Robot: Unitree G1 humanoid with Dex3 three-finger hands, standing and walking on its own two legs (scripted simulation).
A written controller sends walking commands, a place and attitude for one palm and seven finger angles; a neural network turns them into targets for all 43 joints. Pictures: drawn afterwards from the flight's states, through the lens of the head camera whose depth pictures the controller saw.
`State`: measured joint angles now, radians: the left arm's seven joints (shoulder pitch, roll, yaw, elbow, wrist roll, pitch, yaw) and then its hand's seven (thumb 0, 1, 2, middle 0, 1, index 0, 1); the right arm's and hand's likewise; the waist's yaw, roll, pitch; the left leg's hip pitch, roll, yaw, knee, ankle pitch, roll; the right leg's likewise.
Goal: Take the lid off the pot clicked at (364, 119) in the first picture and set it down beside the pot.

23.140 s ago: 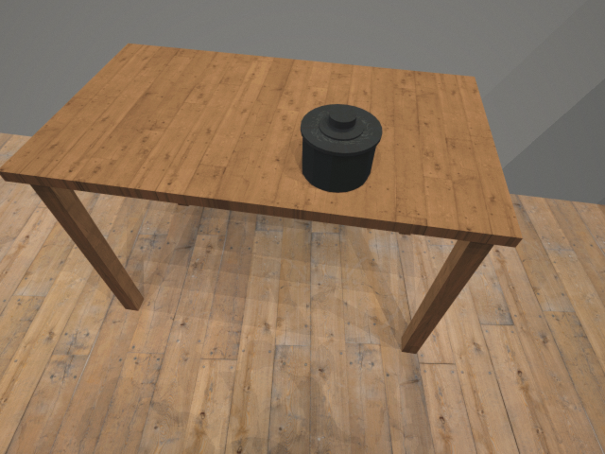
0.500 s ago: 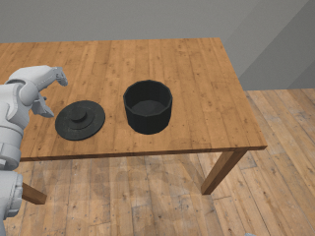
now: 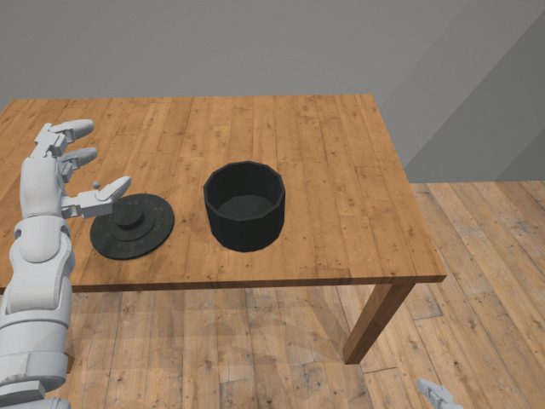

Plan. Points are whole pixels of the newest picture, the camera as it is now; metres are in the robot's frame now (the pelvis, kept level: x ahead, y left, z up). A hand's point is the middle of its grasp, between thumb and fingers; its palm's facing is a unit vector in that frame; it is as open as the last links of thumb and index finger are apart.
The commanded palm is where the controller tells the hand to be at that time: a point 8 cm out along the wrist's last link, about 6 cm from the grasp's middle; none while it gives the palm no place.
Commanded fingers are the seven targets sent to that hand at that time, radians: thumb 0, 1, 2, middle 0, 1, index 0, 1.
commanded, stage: draw the hand back to the body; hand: left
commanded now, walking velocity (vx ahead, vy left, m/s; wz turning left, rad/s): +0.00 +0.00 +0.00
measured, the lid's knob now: (129, 216) +0.47 +0.31 -0.04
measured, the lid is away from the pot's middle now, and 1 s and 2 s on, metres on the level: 0.24 0.24 0.24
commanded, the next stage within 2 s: step back with the hand held close in 1.34 s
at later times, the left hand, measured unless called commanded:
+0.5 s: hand (79, 239) +0.27 +0.24 +0.16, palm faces +0.43 -0.86 -0.28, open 8.0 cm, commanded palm +0.22 +0.27 +0.17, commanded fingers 0.00 0.90 0.90 -0.20 -0.30 -0.20 -0.30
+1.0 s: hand (49, 312) +0.19 +0.24 +0.16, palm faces +0.39 -0.86 -0.33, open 7.4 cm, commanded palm +0.13 +0.27 +0.17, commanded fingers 0.00 0.90 0.90 -0.20 -0.30 -0.20 -0.30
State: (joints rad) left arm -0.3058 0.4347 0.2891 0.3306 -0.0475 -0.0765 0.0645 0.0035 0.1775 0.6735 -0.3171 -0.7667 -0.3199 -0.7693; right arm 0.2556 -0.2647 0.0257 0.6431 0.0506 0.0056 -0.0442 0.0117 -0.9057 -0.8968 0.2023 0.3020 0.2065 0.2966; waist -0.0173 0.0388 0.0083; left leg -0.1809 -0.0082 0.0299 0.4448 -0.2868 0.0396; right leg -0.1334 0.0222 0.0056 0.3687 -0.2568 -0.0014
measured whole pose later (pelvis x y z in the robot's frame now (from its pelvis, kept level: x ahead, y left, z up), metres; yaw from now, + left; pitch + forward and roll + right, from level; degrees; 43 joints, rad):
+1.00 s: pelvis -0.02 -0.01 +0.00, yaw +1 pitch -4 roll -1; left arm 0.36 0.34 0.29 -0.29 -0.10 -0.12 0.08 0.02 0.89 0.90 -0.21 -0.30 -0.21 -0.30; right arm 0.18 -0.24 0.02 0.65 0.02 -0.09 -0.05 0.02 -0.91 -0.90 0.20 0.30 0.21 0.30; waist 0.04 0.07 0.02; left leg -0.09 0.00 0.02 0.41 -0.24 0.02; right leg -0.04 0.03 -0.01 0.34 -0.22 -0.02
